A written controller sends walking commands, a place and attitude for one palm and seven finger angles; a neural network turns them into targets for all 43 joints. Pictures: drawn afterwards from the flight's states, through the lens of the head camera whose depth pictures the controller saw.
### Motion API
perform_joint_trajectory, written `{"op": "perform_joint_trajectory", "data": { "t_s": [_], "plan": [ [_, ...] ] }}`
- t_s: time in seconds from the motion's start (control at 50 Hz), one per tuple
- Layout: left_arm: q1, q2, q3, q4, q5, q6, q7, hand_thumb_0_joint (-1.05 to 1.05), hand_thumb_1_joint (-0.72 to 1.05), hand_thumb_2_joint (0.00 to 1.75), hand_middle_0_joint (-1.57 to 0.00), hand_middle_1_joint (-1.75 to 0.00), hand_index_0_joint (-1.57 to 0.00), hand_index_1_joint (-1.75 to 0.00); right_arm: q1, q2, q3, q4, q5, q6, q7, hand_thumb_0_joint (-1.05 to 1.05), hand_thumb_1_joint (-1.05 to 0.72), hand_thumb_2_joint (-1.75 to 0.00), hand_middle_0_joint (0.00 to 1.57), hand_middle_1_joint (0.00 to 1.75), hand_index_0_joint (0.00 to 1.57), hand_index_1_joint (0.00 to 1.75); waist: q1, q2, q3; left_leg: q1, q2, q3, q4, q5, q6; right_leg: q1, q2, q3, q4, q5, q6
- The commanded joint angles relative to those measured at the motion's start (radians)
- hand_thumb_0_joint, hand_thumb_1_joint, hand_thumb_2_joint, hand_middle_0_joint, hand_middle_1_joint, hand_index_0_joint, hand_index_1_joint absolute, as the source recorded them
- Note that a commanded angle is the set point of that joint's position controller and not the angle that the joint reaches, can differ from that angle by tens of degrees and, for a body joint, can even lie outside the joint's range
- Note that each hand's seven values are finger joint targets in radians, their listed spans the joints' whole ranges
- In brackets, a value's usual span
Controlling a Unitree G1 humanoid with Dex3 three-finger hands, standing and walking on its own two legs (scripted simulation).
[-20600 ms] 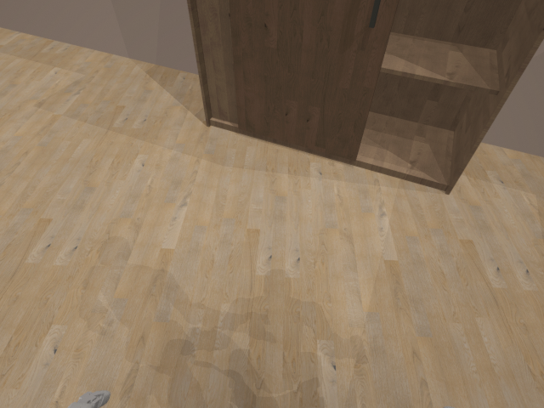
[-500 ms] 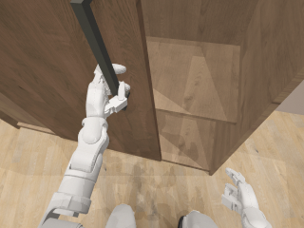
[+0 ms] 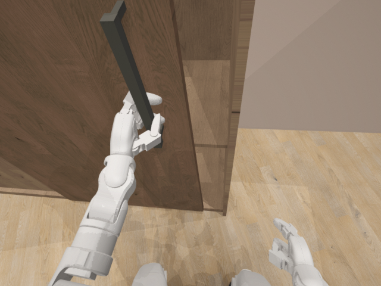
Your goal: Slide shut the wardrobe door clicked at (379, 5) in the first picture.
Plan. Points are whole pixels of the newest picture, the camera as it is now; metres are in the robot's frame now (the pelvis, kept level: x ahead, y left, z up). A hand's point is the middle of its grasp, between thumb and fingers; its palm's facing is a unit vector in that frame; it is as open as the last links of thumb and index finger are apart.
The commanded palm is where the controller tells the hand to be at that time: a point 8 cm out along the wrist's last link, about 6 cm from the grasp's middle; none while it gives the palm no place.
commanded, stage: step sideways, sliding the door along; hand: left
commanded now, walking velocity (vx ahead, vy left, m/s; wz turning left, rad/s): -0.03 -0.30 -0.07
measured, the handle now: (143, 92) +0.42 +0.12 +0.16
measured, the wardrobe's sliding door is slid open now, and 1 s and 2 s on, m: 0.09 0.00 0.00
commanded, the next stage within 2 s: stop walking and hold the door there in 0.72 s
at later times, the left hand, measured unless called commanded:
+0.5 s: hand (214, 130) +0.37 -0.01 +0.11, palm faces +0.34 -0.93 -0.08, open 6.2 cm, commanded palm +0.34 -0.04 +0.11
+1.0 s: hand (210, 130) +0.38 +0.00 +0.10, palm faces +0.55 -0.76 -0.35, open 6.5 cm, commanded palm +0.34 +0.01 +0.10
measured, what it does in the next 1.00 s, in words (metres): steps to the right: left foot, then right foot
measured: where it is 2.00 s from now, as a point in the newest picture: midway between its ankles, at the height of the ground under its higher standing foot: outside the picture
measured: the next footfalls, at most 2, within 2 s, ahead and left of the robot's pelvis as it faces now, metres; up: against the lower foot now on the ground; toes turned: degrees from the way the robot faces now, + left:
left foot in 0.14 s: +0.02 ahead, +0.11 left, +0.00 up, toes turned +8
right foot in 0.38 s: +0.00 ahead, -0.29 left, +0.00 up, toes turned -8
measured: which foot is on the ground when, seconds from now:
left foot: up 0.00-0.12, down 0.14-0.40, up 0.42-0.58, down 0.60-0.96, up 0.98-1.00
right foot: down 0.00-0.16, up 0.18-0.36, down 0.38-0.60, up 0.62-0.94, down 0.96-1.00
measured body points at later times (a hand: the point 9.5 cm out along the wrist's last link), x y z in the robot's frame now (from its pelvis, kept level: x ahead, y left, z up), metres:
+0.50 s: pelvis -0.04 -0.19 +0.00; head +0.01 -0.22 +0.44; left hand +0.35 +0.04 +0.12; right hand +0.09 -0.42 -0.14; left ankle -0.07 +0.00 -0.67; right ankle -0.04 -0.28 -0.72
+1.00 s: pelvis +0.04 -0.35 -0.01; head +0.09 -0.37 +0.43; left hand +0.35 +0.03 +0.12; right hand +0.24 -0.58 -0.12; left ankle -0.04 -0.13 -0.68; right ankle +0.13 -0.51 -0.72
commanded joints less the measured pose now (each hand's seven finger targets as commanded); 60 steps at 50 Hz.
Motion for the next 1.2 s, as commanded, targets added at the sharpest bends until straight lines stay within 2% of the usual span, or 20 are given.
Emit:
{"op": "perform_joint_trajectory", "data": {
  "t_s": [0.0, 0.08, 0.14, 0.16, 0.22, 0.34, 0.38, 0.42, 0.46, 0.54, 0.58, 0.62, 0.8, 0.82, 0.88, 0.9, 0.94, 0.98, 1.1, 1.18],
  "plan": [
    [-0.363, 0.019, -0.074, -0.281, 0.019, -0.090, -0.043, 0.00, 0.90, 0.90, -0.45, -1.40, -0.45, -1.40, -0.025, -0.051, -0.029, -0.120, -0.020, -0.078, -0.033, 0.00, -0.90, -0.90, 0.20, 0.30, 0.20, 0.30, -0.048, -0.398, -0.513, -0.077, -0.148, -0.015, 0.093, -0.150, 0.011, 0.294, -0.232, 0.262, -0.170, 1.014, -0.148],
    [-0.412, 0.092, -0.016, -0.287, 0.005, -0.113, -0.031, 0.00, 0.90, 0.90, -0.45, -1.40, -0.45, -1.40, 0.002, -0.096, -0.049, -0.095, -0.018, -0.061, -0.047, 0.00, -0.90, -0.90, 0.20, 0.30, 0.20, 0.30, -0.071, -0.260, -0.576, 0.162, -0.139, 0.062, -0.417, 0.261, 0.018, 0.281, -0.162, 0.196, -0.067, 0.823, -0.077],
    [-0.436, 0.024, -0.062, -0.246, -0.013, -0.109, -0.065, 0.00, 0.90, 0.90, -0.45, -1.40, -0.45, -1.40, 0.008, -0.127, -0.073, -0.118, -0.027, -0.047, -0.025, 0.00, -0.90, -0.90, 0.20, 0.30, 0.20, 0.30, -0.041, 0.085, -0.580, 0.471, 0.324, -0.331, -0.443, 0.984, 0.266, -0.178, -0.007, 0.123, 0.281, -0.122, 0.050],
    [-0.427, 0.015, -0.052, -0.167, -0.005, -0.096, -0.074, 0.00, 0.90, 0.90, -0.45, -1.40, -0.45, -1.40, -0.005, -0.134, -0.059, -0.111, -0.023, -0.041, -0.005, 0.00, -0.90, -0.90, 0.20, 0.30, 0.20, 0.30, -0.029, 0.027, -0.557, 0.435, 0.337, -0.302, -0.466, 0.812, 0.297, -0.204, 0.010, 0.169, 0.415, -0.155, 0.047],
    [-0.526, 0.004, -0.083, -0.146, -0.007, -0.085, -0.080, 0.00, 0.90, 0.90, -0.45, -1.40, -0.45, -1.40, -0.024, -0.142, -0.053, -0.096, -0.024, -0.033, -0.002, 0.00, -0.90, -0.90, 0.20, 0.30, 0.20, 0.30, -0.030, 0.214, -0.443, 0.350, 0.296, -0.144, -0.405, 0.756, 0.257, -0.254, -0.082, 0.172, 0.380, -0.119, 0.017],
    [-0.650, -0.130, -0.173, -0.021, -0.020, -0.060, -0.069, 0.00, 0.90, 0.90, -0.45, -1.40, -0.45, -1.40, 0.042, -0.129, -0.037, -0.131, 0.035, -0.016, -0.009, 0.00, -0.90, -0.90, 0.20, 0.30, 0.20, 0.30, -0.064, 0.046, -0.491, 0.192, 0.074, 0.060, -0.188, 0.378, 0.103, 0.152, 0.016, -0.065, -0.166, 0.089, 0.025],
    [-0.711, -0.138, -0.205, -0.022, -0.018, -0.058, -0.060, 0.00, 0.90, 0.90, -0.45, -1.40, -0.45, -1.40, 0.026, -0.083, -0.018, -0.125, 0.053, -0.035, -0.019, 0.00, -0.90, -0.90, 0.20, 0.30, 0.20, 0.30, -0.075, -0.163, -0.491, 0.094, -0.072, 0.103, -0.010, 0.133, 0.051, 0.227, -0.061, 0.046, -0.342, 0.269, -0.019],
    [-0.682, -0.002, -0.100, 0.073, -0.012, -0.045, -0.031, 0.00, 0.90, 0.90, -0.45, -1.40, -0.45, -1.40, 0.034, -0.128, -0.052, -0.067, 0.025, -0.031, -0.036, 0.00, -0.90, -0.90, 0.20, 0.30, 0.20, 0.30, -0.040, -0.540, -0.467, -0.164, -0.182, 0.022, 0.333, -0.148, 0.031, 0.276, -0.241, 0.387, -0.362, 0.499, -0.156],
    [-0.755, -0.035, -0.117, 0.016, -0.029, -0.045, -0.026, 0.00, 0.90, 0.90, -0.45, -1.40, -0.45, -1.40, 0.049, -0.125, -0.053, -0.027, 0.014, -0.053, -0.041, 0.00, -0.90, -0.90, 0.20, 0.30, 0.20, 0.30, -0.051, -0.368, -0.466, -0.192, -0.172, -0.041, 0.382, -0.165, 0.030, 0.320, -0.264, 0.342, -0.264, 0.761, -0.203],
    [-0.685, -0.023, -0.105, -0.057, -0.027, -0.103, -0.013, 0.00, 0.90, 0.90, -0.45, -1.40, -0.45, -1.40, 0.097, -0.126, -0.045, -0.021, -0.001, -0.036, -0.037, 0.00, -0.90, -0.90, 0.20, 0.30, 0.20, 0.30, -0.093, -0.160, -0.533, 0.114, -0.179, 0.085, -0.543, 0.353, 0.031, 0.394, -0.174, 0.120, 0.064, 0.875, -0.109],
    [-0.664, 0.001, -0.112, -0.133, -0.052, -0.116, -0.033, 0.00, 0.90, 0.90, -0.45, -1.40, -0.45, -1.40, 0.080, -0.196, -0.090, -0.076, -0.008, -0.041, -0.030, 0.00, -0.90, -0.90, 0.20, 0.30, 0.20, 0.30, -0.064, 0.167, -0.558, 0.709, 0.218, -0.291, -0.423, 1.179, 0.186, -0.274, -0.054, 0.062, 0.353, 0.018, 0.015],
    [-0.616, -0.046, -0.123, -0.061, -0.062, -0.079, -0.059, 0.00, 0.90, 0.90, -0.45, -1.40, -0.45, -1.40, 0.043, -0.167, -0.062, -0.106, 0.007, -0.040, 0.012, 0.00, -0.90, -0.90, 0.20, 0.30, 0.20, 0.30, -0.060, -0.032, -0.569, 0.645, 0.318, -0.333, -0.395, 1.011, 0.296, -0.345, -0.021, 0.181, 0.559, -0.159, 0.027],
    [-0.582, 0.087, -0.033, -0.244, -0.048, -0.062, -0.056, 0.00, 0.90, 0.90, -0.45, -1.40, -0.45, -1.40, 0.078, -0.194, -0.094, -0.134, 0.010, -0.036, 0.025, 0.00, -0.90, -0.90, 0.20, 0.30, 0.20, 0.30, -0.083, 0.240, -0.469, 0.593, 0.129, 0.059, -0.316, 1.017, 0.146, -0.291, -0.027, -0.044, 0.256, -0.023, 0.048],
    [-0.362, 0.716, 0.550, 0.118, -0.005, -0.049, 0.002, 0.00, 0.90, 0.90, -0.45, -1.40, -0.45, -1.40, 0.121, -0.255, -0.111, -0.042, 0.004, 0.000, 0.000, 0.00, -0.90, -0.90, 0.20, 0.30, 0.20, 0.30, -0.051, 0.271, -0.480, 0.563, 0.118, 0.118, -0.308, 0.979, 0.113, -0.256, -0.003, -0.062, 0.211, -0.027, 0.057],
    [-0.350, 0.569, 0.392, -0.001, 0.020, -0.068, -0.036, 0.00, 0.90, 0.90, -0.45, -1.40, -0.45, -1.40, 0.100, -0.216, -0.088, -0.101, 0.030, -0.031, -0.001, 0.00, -0.90, -0.90, 0.20, 0.30, 0.20, 0.30, -0.021, 0.250, -0.473, 0.380, 0.016, 0.194, -0.019, 0.759, 0.052, 0.095, 0.024, -0.104, -0.228, 0.297, 0.040],
    [-0.311, 0.629, 0.451, 0.016, 0.032, -0.079, -0.035, 0.00, 0.90, 0.90, -0.45, -1.40, -0.45, -1.40, 0.106, -0.194, -0.085, -0.095, 0.033, -0.049, -0.003, 0.00, -0.90, -0.90, 0.20, 0.30, 0.20, 0.30, -0.020, 0.119, -0.495, 0.240, -0.063, 0.168, 0.110, 0.606, 0.057, 0.259, 0.006, -0.054, -0.275, 0.497, 0.027],
    [-0.211, 0.767, 0.581, 0.051, 0.033, -0.073, -0.024, 0.00, 0.90, 0.90, -0.45, -1.40, -0.45, -1.40, 0.047, -0.148, -0.065, -0.119, 0.025, -0.081, -0.015, 0.00, -0.90, -0.90, 0.20, 0.30, 0.20, 0.30, 0.001, -0.317, -0.565, -0.125, -0.219, 0.042, 0.501, -0.202, 0.035, 0.441, -0.329, 0.401, -0.222, 1.138, -0.128],
    [-0.151, 0.791, 0.637, 0.110, 0.040, -0.053, -0.025, 0.00, 0.90, 0.90, -0.45, -1.40, -0.45, -1.40, 0.080, -0.190, -0.048, -0.087, 0.011, -0.096, -0.033, 0.00, -0.90, -0.90, 0.20, 0.30, 0.20, 0.30, -0.012, -0.352, -0.453, -0.094, -0.196, -0.071, 0.494, -0.147, 0.023, 0.179, -0.360, 0.496, -0.345, 0.645, -0.146],
    [-0.008, 0.795, 0.748, 0.189, 0.035, -0.094, 0.015, 0.00, 0.90, 0.90, -0.45, -1.40, -0.45, -1.40, 0.042, -0.213, -0.047, -0.054, 0.014, -0.097, -0.055, 0.00, -0.90, -0.90, 0.20, 0.30, 0.20, 0.30, -0.007, -0.344, -0.516, -0.011, -0.211, -0.098, -0.024, -0.103, 0.054, 0.208, -0.329, 0.240, -0.262, 0.600, -0.082],
    [-0.059, 0.645, 0.590, 0.065, 0.029, -0.112, 0.006, 0.00, 0.90, 0.90, -0.45, -1.40, -0.45, -1.40, 0.050, -0.237, -0.060, -0.039, 0.003, -0.113, -0.068, 0.00, -0.90, -0.90, 0.20, 0.30, 0.20, 0.30, -0.052, 0.053, -0.378, 0.199, -0.160, -0.072, -0.413, 0.173, 0.045, -0.090, -0.190, 0.166, -0.200, 0.107, -0.038]
  ]
}}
